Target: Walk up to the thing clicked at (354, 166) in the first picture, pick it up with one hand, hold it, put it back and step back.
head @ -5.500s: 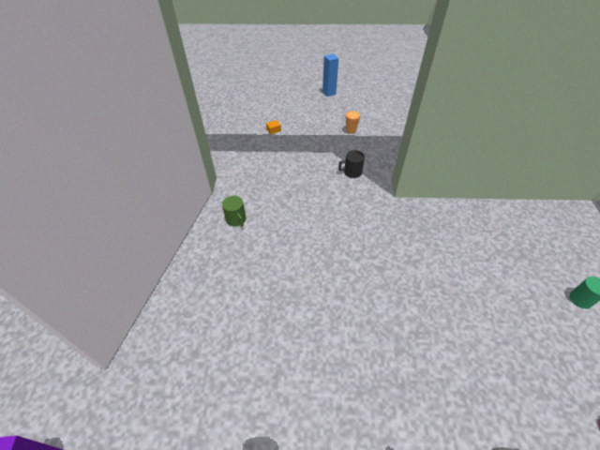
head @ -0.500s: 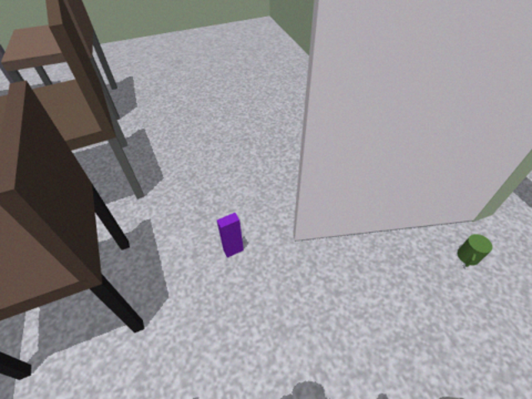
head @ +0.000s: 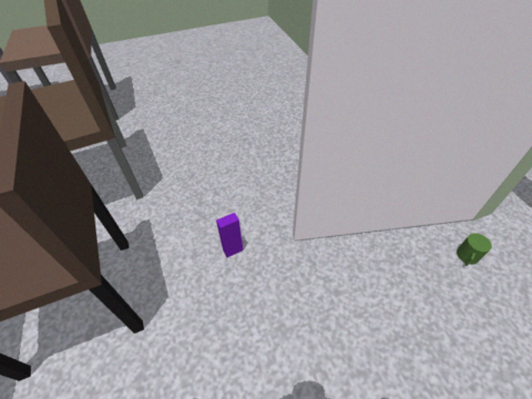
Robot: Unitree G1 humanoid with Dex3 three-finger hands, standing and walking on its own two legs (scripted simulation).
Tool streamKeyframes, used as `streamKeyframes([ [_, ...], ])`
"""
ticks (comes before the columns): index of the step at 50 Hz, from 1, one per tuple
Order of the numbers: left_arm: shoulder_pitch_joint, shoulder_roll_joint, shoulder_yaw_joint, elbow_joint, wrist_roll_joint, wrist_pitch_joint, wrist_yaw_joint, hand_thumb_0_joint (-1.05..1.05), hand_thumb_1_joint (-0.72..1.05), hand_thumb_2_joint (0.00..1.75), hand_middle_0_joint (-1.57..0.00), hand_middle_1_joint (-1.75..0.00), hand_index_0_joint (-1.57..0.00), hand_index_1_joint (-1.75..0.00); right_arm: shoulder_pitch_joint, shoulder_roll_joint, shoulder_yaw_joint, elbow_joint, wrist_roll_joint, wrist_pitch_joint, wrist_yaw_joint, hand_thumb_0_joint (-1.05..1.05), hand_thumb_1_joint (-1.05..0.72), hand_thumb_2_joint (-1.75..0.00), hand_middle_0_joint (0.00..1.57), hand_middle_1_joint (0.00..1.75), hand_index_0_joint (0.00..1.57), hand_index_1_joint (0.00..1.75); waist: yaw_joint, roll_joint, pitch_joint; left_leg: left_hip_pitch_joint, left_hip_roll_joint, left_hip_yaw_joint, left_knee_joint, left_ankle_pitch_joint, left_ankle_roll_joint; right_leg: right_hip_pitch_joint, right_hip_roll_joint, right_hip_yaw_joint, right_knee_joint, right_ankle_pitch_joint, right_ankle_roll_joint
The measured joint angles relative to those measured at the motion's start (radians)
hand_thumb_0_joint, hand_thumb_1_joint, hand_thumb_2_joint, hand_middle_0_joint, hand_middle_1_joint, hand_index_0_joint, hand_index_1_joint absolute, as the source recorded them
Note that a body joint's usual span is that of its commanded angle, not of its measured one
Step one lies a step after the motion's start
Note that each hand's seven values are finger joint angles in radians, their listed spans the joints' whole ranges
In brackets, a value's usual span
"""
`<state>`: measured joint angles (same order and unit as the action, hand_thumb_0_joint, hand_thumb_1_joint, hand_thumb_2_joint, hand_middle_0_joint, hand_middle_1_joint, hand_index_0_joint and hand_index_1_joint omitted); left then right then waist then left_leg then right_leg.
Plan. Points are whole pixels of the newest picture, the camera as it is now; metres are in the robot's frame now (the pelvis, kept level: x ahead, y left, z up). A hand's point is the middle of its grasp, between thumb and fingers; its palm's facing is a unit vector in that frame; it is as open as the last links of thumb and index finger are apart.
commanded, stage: stand
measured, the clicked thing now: out of the picture +0.37 -1.36 -0.73
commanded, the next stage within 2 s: walk up in 0.48 s
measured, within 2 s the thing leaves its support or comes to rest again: neither
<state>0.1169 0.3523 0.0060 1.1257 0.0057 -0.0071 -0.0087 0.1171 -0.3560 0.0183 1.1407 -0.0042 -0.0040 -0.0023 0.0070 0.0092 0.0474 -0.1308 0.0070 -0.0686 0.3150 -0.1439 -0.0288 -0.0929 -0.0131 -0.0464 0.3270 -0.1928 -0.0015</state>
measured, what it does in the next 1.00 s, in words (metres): walks ahead, turning right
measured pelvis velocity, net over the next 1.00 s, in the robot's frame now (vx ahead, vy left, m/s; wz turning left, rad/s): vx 0.11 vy -0.02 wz -0.46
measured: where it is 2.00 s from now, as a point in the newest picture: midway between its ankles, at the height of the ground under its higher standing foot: (259, 357)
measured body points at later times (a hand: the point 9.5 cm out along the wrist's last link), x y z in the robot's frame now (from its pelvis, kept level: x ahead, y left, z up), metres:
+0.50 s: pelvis +0.00 +0.00 +0.00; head +0.01 +0.00 +0.45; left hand +0.07 +0.31 -0.13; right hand +0.07 -0.30 -0.13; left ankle +0.02 +0.14 -0.75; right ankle -0.01 -0.11 -0.75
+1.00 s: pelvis +0.11 -0.02 -0.02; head +0.11 -0.08 +0.43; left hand +0.23 +0.28 -0.09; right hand +0.12 -0.37 -0.14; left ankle +0.24 +0.10 -0.68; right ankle +0.04 -0.16 -0.75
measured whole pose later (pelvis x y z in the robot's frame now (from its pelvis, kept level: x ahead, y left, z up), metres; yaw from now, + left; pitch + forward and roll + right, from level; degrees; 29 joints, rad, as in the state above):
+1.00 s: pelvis +0.11 -0.02 -0.02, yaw -26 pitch -3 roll +0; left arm 0.48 0.37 0.04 0.80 0.01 -0.05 0.03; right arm 0.12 -0.46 -0.10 0.74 -0.04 0.07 0.12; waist 0.04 0.15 0.10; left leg -0.55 0.04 -0.10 1.04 -0.37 -0.05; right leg -0.18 0.02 0.14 0.54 -0.32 0.02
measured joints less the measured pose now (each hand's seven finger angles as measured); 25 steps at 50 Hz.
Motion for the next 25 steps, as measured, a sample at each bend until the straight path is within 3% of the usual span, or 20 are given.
streamKeyframes([
  [24, 0.012, 0.002, -0.001, 0.0, 0.002, -0.003, 0.0, 0.01, 0.9, 0.9, -0.2, -0.3, -0.2, -0.3, 0.006, 0.0, -0.001, -0.006, 0.0, 0.002, 0.002, 0.01, -0.91, -0.9, 0.2, 0.3, 0.21, 0.3, -0.001, -0.005, 0.001, -0.005, -0.001, 0.0, 0.007, -0.003, 0.003, 0.001, -0.001, 0.0, -0.004, 0.003, 0.003],
  [25, 0.017, 0.002, 0.009, -0.008, 0.005, -0.001, -0.006, 0.01, 0.9, 0.9, -0.2, -0.3, -0.2, -0.3, 0.013, 0.001, -0.008, -0.014, -0.004, 0.002, 0.008, 0.01, -0.91, -0.9, 0.2, 0.3, 0.21, 0.3, -0.001, -0.006, 0.0, -0.011, -0.003, 0.0, 0.025, -0.031, 0.013, -0.004, -0.001, 0.0, 0.011, -0.022, -0.002],
])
